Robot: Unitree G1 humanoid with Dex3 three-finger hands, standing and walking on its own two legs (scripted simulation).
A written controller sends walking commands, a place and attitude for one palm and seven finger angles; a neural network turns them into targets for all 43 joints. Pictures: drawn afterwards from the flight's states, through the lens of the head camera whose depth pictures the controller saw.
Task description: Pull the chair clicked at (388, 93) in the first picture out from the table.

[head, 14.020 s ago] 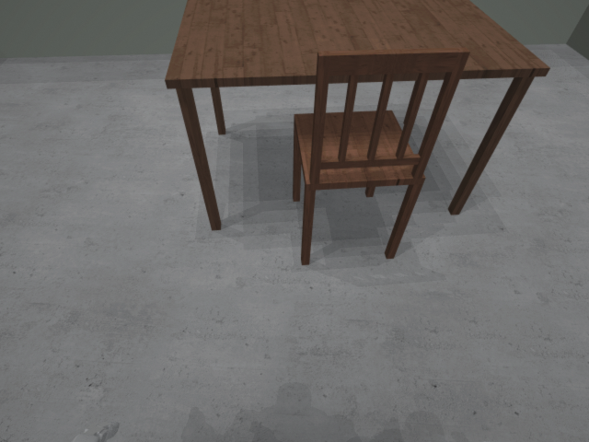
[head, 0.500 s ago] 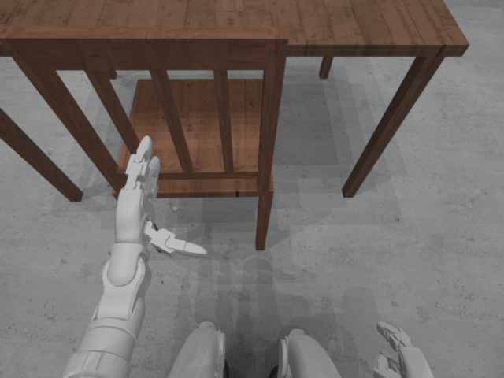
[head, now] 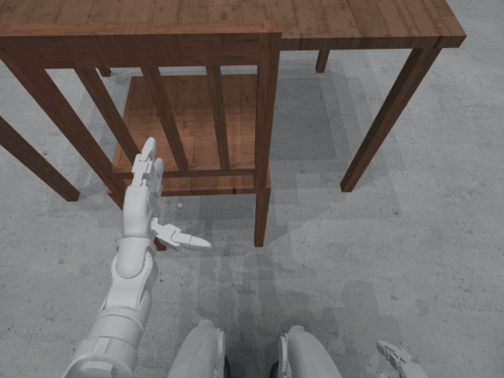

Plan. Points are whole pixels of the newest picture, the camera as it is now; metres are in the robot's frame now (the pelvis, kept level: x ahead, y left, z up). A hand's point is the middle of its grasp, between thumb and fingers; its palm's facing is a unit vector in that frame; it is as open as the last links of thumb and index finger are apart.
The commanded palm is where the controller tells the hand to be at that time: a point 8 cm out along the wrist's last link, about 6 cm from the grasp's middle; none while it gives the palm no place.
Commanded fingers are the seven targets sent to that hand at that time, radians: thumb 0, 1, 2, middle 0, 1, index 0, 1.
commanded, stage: aim the fingers beside a spindle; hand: left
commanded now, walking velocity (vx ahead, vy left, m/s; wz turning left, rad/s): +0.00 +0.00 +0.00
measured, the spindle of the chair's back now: (169, 125) +0.53 +0.15 +0.02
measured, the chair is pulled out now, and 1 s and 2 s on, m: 0.00 0.00 0.00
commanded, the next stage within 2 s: none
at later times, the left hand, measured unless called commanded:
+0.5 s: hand (177, 199) +0.38 +0.12 +0.02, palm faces +0.04 -1.00 -0.04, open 16.9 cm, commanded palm +0.36 +0.17 +0.02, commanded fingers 0.00 -0.50 0.30 -0.06 -0.08 -0.06 -0.08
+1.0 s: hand (178, 208) +0.38 +0.12 +0.00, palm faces +0.03 -1.00 -0.02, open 16.9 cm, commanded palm +0.36 +0.17 +0.02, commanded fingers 0.00 -0.50 0.30 -0.06 -0.08 -0.06 -0.08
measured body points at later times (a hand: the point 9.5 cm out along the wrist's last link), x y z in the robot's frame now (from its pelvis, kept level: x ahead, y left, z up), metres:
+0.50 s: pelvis +0.00 +0.00 +0.00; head +0.12 +0.00 +0.43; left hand +0.37 +0.18 +0.03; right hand +0.12 -0.24 -0.13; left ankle +0.03 +0.10 -0.63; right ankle +0.01 -0.09 -0.63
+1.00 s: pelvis +0.00 +0.01 +0.00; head +0.12 +0.01 +0.43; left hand +0.37 +0.18 +0.01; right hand +0.13 -0.25 -0.12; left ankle +0.03 +0.10 -0.63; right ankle +0.01 -0.09 -0.63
